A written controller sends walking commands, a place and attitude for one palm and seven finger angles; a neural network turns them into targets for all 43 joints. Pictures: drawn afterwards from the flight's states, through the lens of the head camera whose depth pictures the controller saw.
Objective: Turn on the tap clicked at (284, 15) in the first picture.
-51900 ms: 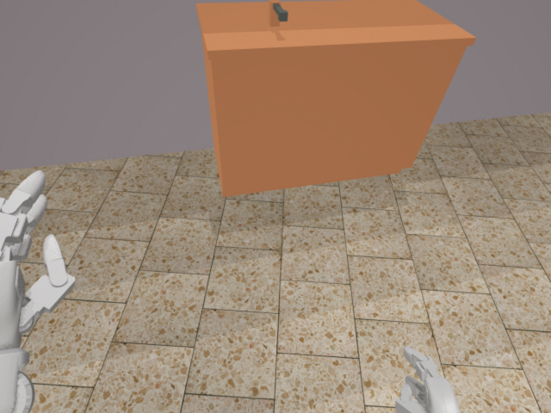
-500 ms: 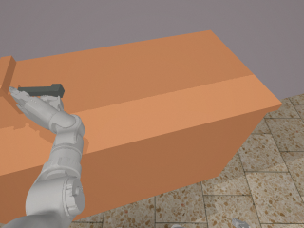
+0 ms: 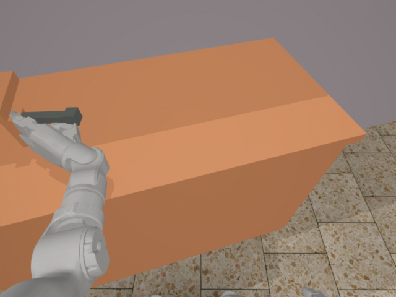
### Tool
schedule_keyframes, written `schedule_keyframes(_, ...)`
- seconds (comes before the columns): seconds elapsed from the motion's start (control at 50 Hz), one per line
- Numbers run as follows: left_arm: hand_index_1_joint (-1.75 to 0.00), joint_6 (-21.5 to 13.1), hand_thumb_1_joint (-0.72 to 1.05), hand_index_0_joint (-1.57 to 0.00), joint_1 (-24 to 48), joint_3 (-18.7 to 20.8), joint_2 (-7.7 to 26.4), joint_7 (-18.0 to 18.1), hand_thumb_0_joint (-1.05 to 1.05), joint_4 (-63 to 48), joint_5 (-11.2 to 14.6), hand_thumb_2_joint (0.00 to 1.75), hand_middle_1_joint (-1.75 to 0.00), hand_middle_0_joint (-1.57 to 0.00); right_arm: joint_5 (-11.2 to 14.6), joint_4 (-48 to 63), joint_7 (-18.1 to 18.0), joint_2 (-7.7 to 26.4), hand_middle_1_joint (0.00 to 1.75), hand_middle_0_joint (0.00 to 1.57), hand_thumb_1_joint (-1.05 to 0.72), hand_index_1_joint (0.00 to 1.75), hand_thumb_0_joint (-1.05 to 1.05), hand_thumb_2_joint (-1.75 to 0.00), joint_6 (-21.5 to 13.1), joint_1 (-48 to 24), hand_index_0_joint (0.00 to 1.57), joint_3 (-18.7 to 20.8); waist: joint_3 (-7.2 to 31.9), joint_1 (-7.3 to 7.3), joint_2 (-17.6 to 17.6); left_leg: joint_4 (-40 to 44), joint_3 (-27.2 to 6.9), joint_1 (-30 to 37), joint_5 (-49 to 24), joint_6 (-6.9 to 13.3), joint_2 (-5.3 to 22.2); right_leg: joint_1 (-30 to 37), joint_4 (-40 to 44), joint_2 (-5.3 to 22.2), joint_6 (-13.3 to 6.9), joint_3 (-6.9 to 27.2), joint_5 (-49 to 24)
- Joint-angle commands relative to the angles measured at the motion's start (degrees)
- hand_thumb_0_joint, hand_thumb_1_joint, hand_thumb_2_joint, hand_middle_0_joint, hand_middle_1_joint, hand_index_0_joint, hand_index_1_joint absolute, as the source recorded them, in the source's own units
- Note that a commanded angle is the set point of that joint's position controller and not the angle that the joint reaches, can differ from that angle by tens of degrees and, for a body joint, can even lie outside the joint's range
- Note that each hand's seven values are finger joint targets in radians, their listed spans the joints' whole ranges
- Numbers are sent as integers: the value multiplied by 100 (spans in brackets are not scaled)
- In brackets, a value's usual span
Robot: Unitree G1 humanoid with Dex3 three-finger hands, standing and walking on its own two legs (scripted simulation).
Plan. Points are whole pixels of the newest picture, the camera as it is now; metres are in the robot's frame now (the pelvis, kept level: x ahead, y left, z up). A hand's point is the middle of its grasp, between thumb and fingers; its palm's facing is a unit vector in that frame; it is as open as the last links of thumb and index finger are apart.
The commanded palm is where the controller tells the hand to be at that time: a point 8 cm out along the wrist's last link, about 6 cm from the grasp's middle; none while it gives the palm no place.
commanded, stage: push the lever round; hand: left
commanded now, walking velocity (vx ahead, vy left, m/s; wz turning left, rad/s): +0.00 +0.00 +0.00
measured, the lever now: (72, 116) +0.47 +0.26 +0.11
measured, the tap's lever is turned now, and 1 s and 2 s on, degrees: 76 77 77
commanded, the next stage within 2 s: lift the hand up off the lever in 1.20 s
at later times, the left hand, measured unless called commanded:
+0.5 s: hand (75, 128) +0.44 +0.25 +0.10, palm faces +0.86 -0.50 -0.08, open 8.3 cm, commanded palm +0.44 +0.27 +0.11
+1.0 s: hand (75, 128) +0.44 +0.25 +0.10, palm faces +0.86 -0.50 -0.09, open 8.3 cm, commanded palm +0.44 +0.27 +0.11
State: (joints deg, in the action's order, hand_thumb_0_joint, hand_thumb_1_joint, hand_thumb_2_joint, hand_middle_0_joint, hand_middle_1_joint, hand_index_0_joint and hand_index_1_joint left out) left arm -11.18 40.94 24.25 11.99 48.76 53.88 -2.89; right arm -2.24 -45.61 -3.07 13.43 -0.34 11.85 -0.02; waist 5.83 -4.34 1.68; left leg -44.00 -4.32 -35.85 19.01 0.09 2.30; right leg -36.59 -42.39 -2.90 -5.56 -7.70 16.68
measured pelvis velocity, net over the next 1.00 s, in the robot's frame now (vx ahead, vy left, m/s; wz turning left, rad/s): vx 0.00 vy -0.01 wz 0.01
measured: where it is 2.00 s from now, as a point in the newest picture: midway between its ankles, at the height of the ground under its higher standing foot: outside the picture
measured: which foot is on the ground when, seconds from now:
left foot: down 0.00-1.00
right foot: down 0.00-1.00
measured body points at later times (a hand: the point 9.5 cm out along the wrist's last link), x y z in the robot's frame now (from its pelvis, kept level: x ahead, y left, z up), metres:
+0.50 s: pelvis +0.00 +0.00 +0.00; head +0.04 -0.02 +0.45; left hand +0.39 +0.28 +0.11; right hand +0.09 -0.26 -0.13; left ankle +0.04 +0.17 -0.70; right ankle +0.05 -0.04 -0.70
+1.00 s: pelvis +0.00 -0.01 +0.00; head +0.04 -0.02 +0.44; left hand +0.39 +0.28 +0.11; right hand +0.08 -0.26 -0.14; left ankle +0.04 +0.17 -0.70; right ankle +0.05 -0.04 -0.70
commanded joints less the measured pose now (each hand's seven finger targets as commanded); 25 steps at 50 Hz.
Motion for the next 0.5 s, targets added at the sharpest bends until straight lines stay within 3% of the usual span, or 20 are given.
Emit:
schedule_keyframes(0.0, -15, -389, 90, -15, 3444, -537, 1706, -585, 0, -1478, -339, 90, -15, -15, 6, 580, -56, 760, 30, 20, -90, 30, 0, -90, -194, -97, 20, 244, 1701, -354, -78, 290, 302, 52, 276, 206, -219, 1337, 1382, 635, 705, 1514, 1174)
schedule_keyframes(0.04, -15, -420, 90, -15, 3413, -437, 1801, -560, 0, -1457, -335, 90, -15, -15, -6, 582, -48, 766, 30, 20, -90, 30, 0, -90, -222, -58, 20, 249, 1740, -330, -236, 281, 274, 1, 278, 209, -213, 1409, 1375, 643, 728, 1547, 1130)
schedule_keyframes(0.12, -15, -444, 90, -15, 3437, -494, 1710, -556, 0, -1482, -333, 90, -15, -15, -16, 582, -34, 765, 30, 20, -90, 30, 0, -90, -238, -53, 20, 248, 1758, -348, -188, 274, 287, 20, 274, 210, -226, 1380, 1355, 628, 725, 1533, 1099)
schedule_keyframes(0.14, -15, -439, 90, -15, 3380, -360, 1847, -543, 0, -1429, -327, 90, -15, -15, -23, 575, -32, 779, 30, 20, -90, 30, 0, -90, -239, -26, 20, 257, 1770, -331, -344, 244, 274, -81, 278, 205, -221, 1474, 1390, 669, 761, 1599, 1091)
schedule_keyframes(0.18, -15, -426, 90, -15, 3405, -286, 1955, -553, 0, -1426, -352, 90, -15, -15, -23, 557, -34, 777, 30, 20, -90, 30, 0, -90, -198, -65, 20, 264, 1747, -298, -141, 212, 260, -133, 262, 184, -227, 1495, 1396, 699, 746, 1657, 1069)
schedule_keyframes(0.26, -15, -391, 90, -15, 3455, -464, 1805, -596, 0, -1459, -376, 90, -15, -15, -25, 590, -29, 761, 30, 20, -90, 30, 0, -90, -200, -55, 20, 256, 1721, -355, -224, 228, 274, -116, 272, 193, -224, 1482, 1423, 700, 769, 1666, 1085)
schedule_keyframes(0.28, -15, -414, 90, -15, 3469, -298, 1964, -573, 0, -1462, -393, 90, -15, -15, -32, 564, -31, 779, 30, 20, -90, 30, 0, -90, -187, -46, 20, 271, 1780, -315, -159, 239, 253, -77, 247, 205, -231, 1472, 1373, 670, 722, 1594, 1026)
schedule_keyframes(0.3, -15, -398, 90, -15, 3478, -455, 1804, -587, 0, -1445, -405, 90, -15, -15, -27, 601, -28, 761, 30, 20, -90, 30, 0, -90, -193, -32, 20, 249, 1719, -360, -142, 272, 265, -54, 235, 212, -232, 1422, 1341, 645, 728, 1549, 982)
schedule_keyframes(0.38, -15, -445, 90, -15, 3529, -314, 1944, -563, 0, -1503, -413, 90, -15, -15, -47, 569, -25, 772, 30, 20, -90, 30, 0, -90, -195, -24, 20, 275, 1851, -332, -39, 225, 248, -58, 230, 209, -242, 1483, 1336, 665, 723, 1609, 915)
schedule_keyframes(0.4, -15, -448, 90, -15, 3569, -478, 1768, -578, 0, -1495, -418, 90, -15, -15, -37, 583, -10, 745, 30, 20, -90, 30, 0, -90, -203, -6, 20, 256, 1815, -371, -51, 256, 245, -16, 231, 212, -245, 1415, 1298, 634, 711, 1525, 936)
schedule_keyframes(0.44, -15, -466, 90, -15, 3489, -343, 1880, -557, 0, -1464, -405, 90, -15, -15, -55, 595, -2, 757, 30, 20, -90, 30, 0, -90, -223, 23, 20, 266, 1836, -348, -183, 225, 245, -104, 252, 207, -242, 1496, 1318, 659, 751, 1594, 929)
schedule_keyframes(0.48, -15, -454, 90, -15, 3514, -359, 1861, -562, 0, -1446, -421, 90, -15, -15, -53, 573, -5, 763, 30, 20, -90, 30, 0, -90, -199, -18, 20, 267, 1762, -349, -76, 206, 246, -108, 246, 204, -252, 1431, 1342, 672, 730, 1631, 935)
